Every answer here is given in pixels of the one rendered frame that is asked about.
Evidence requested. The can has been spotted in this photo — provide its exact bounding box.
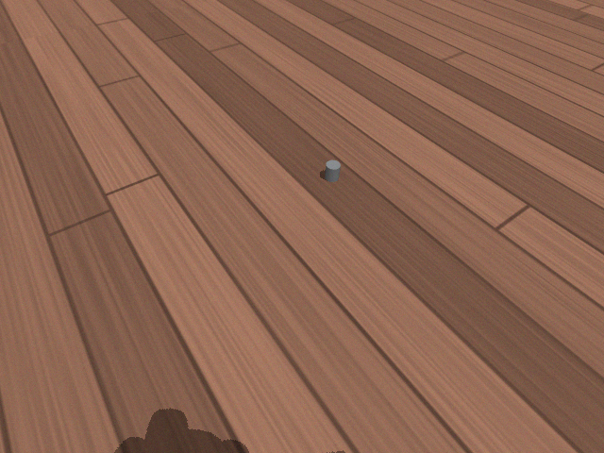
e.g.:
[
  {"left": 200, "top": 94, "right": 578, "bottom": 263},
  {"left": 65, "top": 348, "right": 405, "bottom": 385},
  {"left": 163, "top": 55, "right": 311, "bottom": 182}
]
[{"left": 325, "top": 160, "right": 341, "bottom": 182}]

